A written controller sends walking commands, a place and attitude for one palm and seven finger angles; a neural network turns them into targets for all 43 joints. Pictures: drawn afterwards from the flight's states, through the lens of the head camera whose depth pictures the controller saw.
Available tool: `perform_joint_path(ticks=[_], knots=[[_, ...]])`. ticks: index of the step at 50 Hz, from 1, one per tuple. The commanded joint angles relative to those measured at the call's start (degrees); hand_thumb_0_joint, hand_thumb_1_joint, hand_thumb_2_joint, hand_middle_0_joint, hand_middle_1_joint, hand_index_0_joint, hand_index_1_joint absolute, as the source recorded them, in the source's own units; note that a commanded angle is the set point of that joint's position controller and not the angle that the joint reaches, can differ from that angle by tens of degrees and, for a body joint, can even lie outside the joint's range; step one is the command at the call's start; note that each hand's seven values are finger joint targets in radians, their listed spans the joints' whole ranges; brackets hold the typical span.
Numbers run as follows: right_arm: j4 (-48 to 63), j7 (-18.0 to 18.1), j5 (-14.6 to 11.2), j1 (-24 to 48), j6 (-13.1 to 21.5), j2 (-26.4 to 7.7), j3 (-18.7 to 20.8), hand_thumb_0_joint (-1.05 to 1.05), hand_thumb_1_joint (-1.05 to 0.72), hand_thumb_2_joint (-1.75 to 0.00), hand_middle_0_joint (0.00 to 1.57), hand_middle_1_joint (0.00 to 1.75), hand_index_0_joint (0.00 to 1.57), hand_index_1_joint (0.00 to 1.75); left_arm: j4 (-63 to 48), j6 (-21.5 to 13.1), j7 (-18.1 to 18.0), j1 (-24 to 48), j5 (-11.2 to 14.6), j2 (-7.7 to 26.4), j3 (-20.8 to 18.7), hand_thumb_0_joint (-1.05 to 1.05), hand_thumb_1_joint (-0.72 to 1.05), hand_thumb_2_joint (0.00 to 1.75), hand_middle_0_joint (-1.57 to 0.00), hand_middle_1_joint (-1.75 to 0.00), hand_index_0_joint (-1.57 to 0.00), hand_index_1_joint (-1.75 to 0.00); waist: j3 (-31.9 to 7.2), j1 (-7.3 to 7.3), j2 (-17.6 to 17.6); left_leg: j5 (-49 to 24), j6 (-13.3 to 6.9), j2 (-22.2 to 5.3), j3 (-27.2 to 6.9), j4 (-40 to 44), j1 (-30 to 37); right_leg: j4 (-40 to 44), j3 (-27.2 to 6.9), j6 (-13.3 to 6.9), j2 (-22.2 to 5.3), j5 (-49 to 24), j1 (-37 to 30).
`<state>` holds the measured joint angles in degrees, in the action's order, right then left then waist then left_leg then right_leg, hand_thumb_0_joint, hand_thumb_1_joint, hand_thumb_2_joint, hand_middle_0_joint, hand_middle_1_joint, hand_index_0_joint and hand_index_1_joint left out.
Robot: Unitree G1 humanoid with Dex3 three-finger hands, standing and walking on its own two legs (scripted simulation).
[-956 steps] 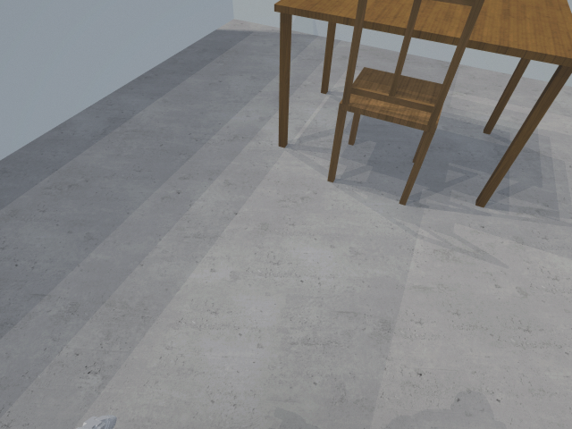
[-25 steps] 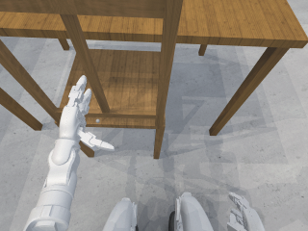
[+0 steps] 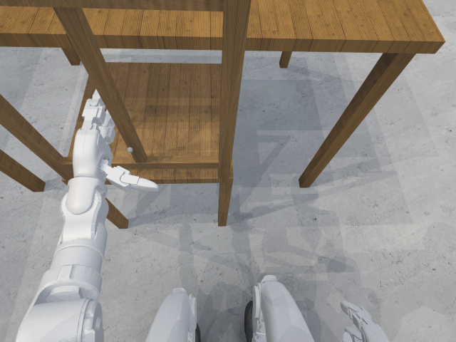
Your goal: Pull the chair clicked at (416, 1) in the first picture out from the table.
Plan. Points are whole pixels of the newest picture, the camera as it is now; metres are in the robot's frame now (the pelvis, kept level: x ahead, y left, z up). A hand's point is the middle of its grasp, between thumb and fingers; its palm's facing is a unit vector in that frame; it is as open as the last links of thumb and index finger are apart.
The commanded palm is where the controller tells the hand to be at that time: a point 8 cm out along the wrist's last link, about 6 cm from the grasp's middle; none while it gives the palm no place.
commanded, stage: push the fingers through the gap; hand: left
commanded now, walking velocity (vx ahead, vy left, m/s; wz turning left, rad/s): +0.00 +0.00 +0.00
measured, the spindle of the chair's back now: (116, 108) +0.49 +0.18 +0.07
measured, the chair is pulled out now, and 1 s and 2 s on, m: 0.00 0.00 0.01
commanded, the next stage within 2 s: hook a spindle and tug to test in 0.70 s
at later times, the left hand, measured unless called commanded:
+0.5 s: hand (133, 132) +0.47 +0.16 +0.03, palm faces +0.01 -1.00 -0.04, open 16.9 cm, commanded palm +0.44 +0.20 +0.03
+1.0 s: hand (135, 136) +0.46 +0.15 +0.03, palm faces +0.00 -1.00 -0.03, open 16.6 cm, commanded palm +0.43 +0.20 +0.03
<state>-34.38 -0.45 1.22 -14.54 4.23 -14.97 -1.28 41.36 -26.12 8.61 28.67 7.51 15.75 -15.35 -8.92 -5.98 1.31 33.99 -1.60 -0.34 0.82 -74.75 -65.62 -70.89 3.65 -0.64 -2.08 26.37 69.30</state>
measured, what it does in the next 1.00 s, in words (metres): stands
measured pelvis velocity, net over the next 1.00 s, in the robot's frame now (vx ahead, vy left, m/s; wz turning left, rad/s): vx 0.00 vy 0.00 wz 0.00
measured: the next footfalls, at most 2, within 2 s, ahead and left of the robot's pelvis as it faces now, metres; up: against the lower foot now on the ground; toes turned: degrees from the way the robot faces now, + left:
none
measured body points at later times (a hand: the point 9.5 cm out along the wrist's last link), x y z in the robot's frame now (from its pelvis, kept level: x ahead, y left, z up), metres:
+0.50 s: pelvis +0.00 +0.00 +0.00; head +0.15 +0.01 +0.42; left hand +0.46 +0.21 +0.03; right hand +0.06 -0.26 -0.12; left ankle +0.01 +0.10 -0.62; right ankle +0.06 -0.12 -0.62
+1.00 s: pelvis +0.00 +0.00 +0.00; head +0.14 +0.01 +0.43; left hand +0.45 +0.21 +0.03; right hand +0.08 -0.26 -0.12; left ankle +0.01 +0.10 -0.62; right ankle +0.06 -0.12 -0.62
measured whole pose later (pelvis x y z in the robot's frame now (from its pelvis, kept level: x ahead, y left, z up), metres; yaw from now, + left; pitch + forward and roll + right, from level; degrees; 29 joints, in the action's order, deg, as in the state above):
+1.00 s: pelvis +0.00 +0.00 +0.00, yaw +0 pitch +26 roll -2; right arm -34.7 -1.6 1.7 -15.1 0.8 -15.0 -1.2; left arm 51.3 -28.0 8.0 36.9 6.0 16.9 -16.6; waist -8.9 -6.9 1.7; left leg 33.6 -1.7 -0.4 0.7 -74.4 -66.8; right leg -70.1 3.7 -0.5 -1.9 25.8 70.3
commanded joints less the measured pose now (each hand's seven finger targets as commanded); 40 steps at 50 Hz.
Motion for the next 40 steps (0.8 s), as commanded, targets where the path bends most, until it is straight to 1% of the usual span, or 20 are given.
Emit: perform_joint_path(ticks=[1,2,4,6,10,12,13,15,17,20,22,23,24,25,28,31,32,33,36,40], knots=[[4.49,0.25,-0.07,-5.47,1.61,-9.27,3.49,0.00,-0.90,-0.90,0.20,0.30,0.20,0.30,-7.97,-3.65,0.30,20.58,0.00,11.88,-2.71,0.00,-0.50,0.30,-0.06,-0.08,-0.06,-0.08,-26.61,-0.51,1.88,-18.15,1.01,0.80,-2.75,9.81,10.33,7.55,-2.99,-1.21,1.89,-11.95,-20.57],[4.35,0.21,-0.09,-5.60,1.48,-9.28,3.49,0.00,-0.90,-0.90,0.20,0.30,0.20,0.30,-6.41,-3.19,0.64,21.53,-0.04,10.35,-1.39,0.00,-0.50,0.30,-0.06,-0.08,-0.06,-0.08,-25.94,-1.15,2.43,-17.31,0.93,0.88,-2.66,9.77,10.16,7.97,-3.05,-1.17,1.85,-11.13,-19.77],[4.16,0.25,-0.16,-6.18,1.36,-9.55,3.64,0.00,-0.90,-0.90,0.20,0.30,0.20,0.30,-5.85,-3.08,1.05,23.62,0.11,9.99,-0.90,0.00,-0.50,0.30,-0.06,-0.08,-0.06,-0.08,-26.24,-1.64,2.51,-18.29,1.02,0.63,-3.32,10.04,11.89,7.91,-2.57,-1.28,2.02,-11.09,-18.34],[3.88,0.16,-0.10,-6.77,1.16,-9.77,3.77,0.00,-0.90,-0.90,0.20,0.30,0.20,0.30,-5.30,-3.10,1.22,25.24,0.25,9.90,-0.84,0.00,-0.50,0.30,-0.06,-0.08,-0.06,-0.08,-27.71,-1.55,2.72,-19.15,1.23,0.53,-3.61,10.10,12.87,7.90,-2.42,-1.26,1.98,-11.39,-18.27],[3.11,0.10,0.32,-7.67,0.80,-9.99,3.82,0.00,-0.90,-0.90,0.20,0.30,0.20,0.30,-5.37,-4.35,0.78,29.32,-0.09,12.46,-2.56,0.00,-0.50,0.30,-0.06,-0.08,-0.06,-0.08,-29.69,-1.92,3.90,-21.93,1.50,0.36,-4.04,9.41,14.44,7.17,-2.21,-1.23,2.08,-12.92,-17.40],[2.94,-0.17,0.53,-7.91,0.48,-9.75,3.75,0.00,-0.90,-0.90,0.20,0.30,0.20,0.30,-4.22,-4.82,0.02,30.15,-0.51,11.87,-2.35,0.00,-0.50,0.30,-0.06,-0.08,-0.06,-0.08,-29.72,-1.97,4.25,-22.78,1.62,0.40,-4.18,9.27,14.74,6.97,-2.14,-1.24,2.16,-13.30,-17.15],[2.93,-0.26,0.62,-8.12,0.30,-9.85,3.80,0.00,-0.90,-0.90,0.20,0.30,0.20,0.30,-4.14,-5.08,-0.42,30.09,-0.91,13.24,-3.44,0.00,-0.50,0.30,-0.06,-0.08,-0.06,-0.08,-30.07,-1.54,4.40,-23.01,1.76,0.36,-4.18,9.29,14.55,6.73,-2.14,-1.30,2.16,-13.39,-17.47],[2.67,-0.35,0.68,-8.33,-0.15,-9.93,3.56,0.00,-0.90,-0.90,0.20,0.30,0.20,0.30,-0.04,-4.79,-1.16,30.62,-1.56,14.13,-4.51,0.00,-0.50,0.30,-0.06,-0.08,-0.06,-0.08,-27.38,-2.24,2.77,-20.87,1.44,0.36,-3.99,9.27,12.53,6.99,-2.00,-1.15,2.29,-11.87,-16.34],[3.03,-0.57,0.69,-8.31,-0.67,-9.78,3.39,0.00,-0.90,-0.90,0.20,0.30,0.20,0.30,2.60,-4.34,-1.28,29.27,-2.09,13.86,-4.66,0.00,-0.50,0.30,-0.06,-0.08,-0.06,-0.08,-26.08,-1.88,1.79,-18.54,0.98,0.71,-3.30,9.43,9.53,7.36,-2.41,-1.19,2.22,-11.01,-17.87],[3.93,-0.77,0.83,-8.51,-1.01,-9.83,3.42,0.00,-0.90,-0.90,0.20,0.30,0.20,0.30,-0.23,-4.90,-0.75,30.91,-2.32,14.50,-4.56,0.00,-0.50,0.30,-0.06,-0.08,-0.06,-0.08,-30.28,-1.62,3.91,-20.52,0.94,0.74,-3.11,9.22,11.27,6.95,-2.81,-1.27,2.15,-13.31,-19.38],[4.44,-0.97,0.84,-8.72,-1.28,-9.73,3.68,0.00,-0.90,-0.90,0.20,0.30,0.20,0.30,-3.14,-5.48,-0.30,29.14,-1.76,14.34,-4.54,0.00,-0.50,0.30,-0.06,-0.08,-0.06,-0.08,-33.25,-0.79,5.28,-24.23,1.32,0.58,-3.18,9.32,14.26,6.89,-2.85,-1.40,2.26,-16.20,-20.91],[4.39,-1.04,0.77,-8.74,-1.36,-9.74,3.80,0.00,-0.90,-0.90,0.20,0.30,0.20,0.30,-4.03,-5.64,-0.10,28.38,-1.58,14.05,-4.15,0.00,-0.50,0.30,-0.06,-0.08,-0.06,-0.08,-33.72,-0.78,4.57,-25.26,1.56,0.29,-3.54,9.47,15.50,6.87,-2.56,-1.40,2.32,-16.57,-20.81],[4.55,-1.06,0.68,-8.61,-1.32,-9.57,3.85,0.00,-0.90,-0.90,0.20,0.30,0.20,0.30,-4.92,-5.72,0.17,29.20,-1.23,11.75,-2.16,0.00,-0.50,0.30,-0.06,-0.08,-0.06,-0.08,-33.74,-1.60,5.56,-26.42,1.68,0.18,-3.84,9.41,16.78,6.83,-2.33,-1.37,2.42,-16.80,-19.51],[4.08,-1.16,0.63,-8.76,-1.45,-9.57,3.93,0.00,-0.90,-0.90,0.20,0.30,0.20,0.30,-4.50,-5.54,0.22,29.00,-0.86,10.99,-1.94,0.00,-0.50,0.30,-0.06,-0.08,-0.06,-0.08,-32.72,-1.76,4.76,-25.67,1.71,0.04,-3.92,9.54,16.78,7.26,-2.13,-1.25,2.51,-16.09,-19.05],[3.32,-0.90,0.49,-8.89,-1.67,-9.79,3.89,0.00,-0.90,-0.90,0.20,0.30,0.20,0.30,-2.15,-4.68,-0.15,28.67,-0.58,12.05,-3.12,0.00,-0.50,0.30,-0.06,-0.08,-0.06,-0.08,-28.87,-2.24,1.48,-20.86,0.96,0.32,-3.22,9.73,11.98,8.29,-2.65,-0.94,2.43,-13.95,-20.16],[3.17,-0.77,0.47,-8.49,-1.68,-9.61,3.68,0.00,-0.90,-0.90,0.20,0.30,0.20,0.30,-0.81,-4.76,-0.78,29.23,-1.30,11.62,-2.71,0.00,-0.50,0.30,-0.06,-0.08,-0.06,-0.08,-26.01,-2.31,2.45,-18.67,1.00,0.40,-3.37,10.46,11.51,8.48,-2.35,-1.12,2.31,-11.46,-18.23],[3.25,-0.82,0.61,-8.48,-1.66,-9.60,3.66,0.00,-0.90,-0.90,0.20,0.30,0.20,0.30,-1.38,-5.12,-1.06,29.12,-1.52,12.63,-3.55,0.00,-0.50,0.30,-0.06,-0.08,-0.06,-0.08,-26.91,-1.64,3.15,-18.84,1.00,0.55,-3.19,10.37,11.51,8.38,-2.63,-1.22,2.28,-11.62,-18.94],[3.49,-0.83,0.66,-8.45,-1.64,-9.60,3.72,0.00,-0.90,-0.90,0.20,0.30,0.20,0.30,-1.39,-5.38,-1.29,28.24,-1.62,12.60,-3.66,0.00,-0.50,0.30,-0.06,-0.08,-0.06,-0.08,-27.29,-1.69,2.19,-19.38,0.98,0.51,-3.21,10.34,11.94,8.40,-2.58,-1.21,2.32,-12.14,-19.20],[3.67,-0.96,0.79,-8.19,-1.49,-9.28,3.66,0.00,-0.90,-0.90,0.20,0.30,0.20,0.30,-3.02,-6.44,-1.43,28.65,-1.83,12.71,-3.45,0.00,-0.50,0.30,-0.06,-0.08,-0.06,-0.08,-29.70,-1.36,4.38,-21.49,1.14,0.59,-3.01,9.81,13.29,7.76,-2.86,-1.26,2.28,-14.14,-19.86],[3.58,-1.03,0.75,-8.03,-1.72,-9.43,3.70,0.00,-0.90,-0.90,0.20,0.30,0.20,0.30,-2.16,-6.42,-0.97,27.67,-1.83,12.73,-3.48,0.00,-0.50,0.30,-0.06,-0.08,-0.06,-0.08,-28.86,-1.48,4.04,-22.42,1.39,0.35,-3.34,9.86,13.69,7.49,-2.48,-1.32,2.31,-14.44,-19.21]])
